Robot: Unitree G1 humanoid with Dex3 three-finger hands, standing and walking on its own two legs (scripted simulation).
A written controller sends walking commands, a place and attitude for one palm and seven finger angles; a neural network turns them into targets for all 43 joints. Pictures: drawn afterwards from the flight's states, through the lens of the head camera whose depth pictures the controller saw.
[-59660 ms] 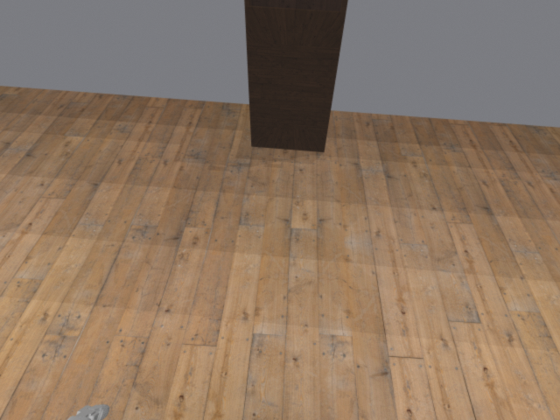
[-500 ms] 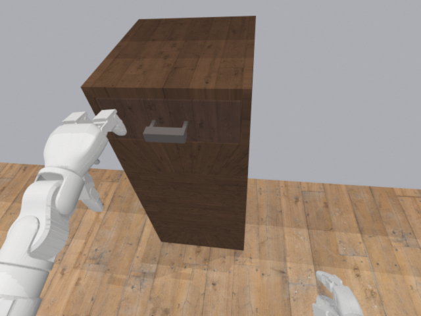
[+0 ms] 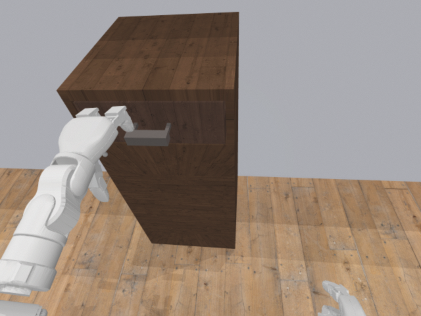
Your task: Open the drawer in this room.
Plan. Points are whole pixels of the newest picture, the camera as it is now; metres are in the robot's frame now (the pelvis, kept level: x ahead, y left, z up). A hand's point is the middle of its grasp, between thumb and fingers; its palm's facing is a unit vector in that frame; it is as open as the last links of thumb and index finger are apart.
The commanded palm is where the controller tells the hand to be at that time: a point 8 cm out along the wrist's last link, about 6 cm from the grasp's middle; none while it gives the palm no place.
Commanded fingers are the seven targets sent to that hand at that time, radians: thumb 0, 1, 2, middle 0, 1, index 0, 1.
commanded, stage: move the hooked fingers above the handle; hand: left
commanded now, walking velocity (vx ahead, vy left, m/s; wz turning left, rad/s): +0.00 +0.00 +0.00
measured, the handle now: (149, 131) +0.52 +0.22 +0.04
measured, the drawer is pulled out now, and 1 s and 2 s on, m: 0.00 0.00 0.00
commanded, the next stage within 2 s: lower the fingers behind the handle in 1.68 s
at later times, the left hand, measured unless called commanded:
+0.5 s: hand (127, 139) +0.42 +0.22 +0.12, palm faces +0.03 -0.06 -1.00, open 13.9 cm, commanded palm +0.39 +0.22 +0.18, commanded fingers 0.00 -0.50 0.30 -0.30 -1.20 -0.30 -1.20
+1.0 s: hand (140, 127) +0.47 +0.21 +0.10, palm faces -0.01 -0.04 -1.00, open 13.8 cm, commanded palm +0.45 +0.22 +0.16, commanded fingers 0.00 -0.50 0.30 -0.30 -1.20 -0.30 -1.20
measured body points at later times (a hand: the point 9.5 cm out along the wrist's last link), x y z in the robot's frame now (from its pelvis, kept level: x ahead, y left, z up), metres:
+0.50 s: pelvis +0.02 +0.00 -0.01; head +0.05 -0.03 +0.44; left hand +0.41 +0.22 +0.17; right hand +0.18 -0.24 -0.13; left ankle +0.03 +0.12 -0.74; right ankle -0.03 -0.10 -0.74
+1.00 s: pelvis +0.02 +0.00 -0.01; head +0.07 -0.02 +0.44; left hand +0.47 +0.21 +0.15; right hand +0.10 -0.27 -0.15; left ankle +0.03 +0.12 -0.74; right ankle -0.03 -0.10 -0.74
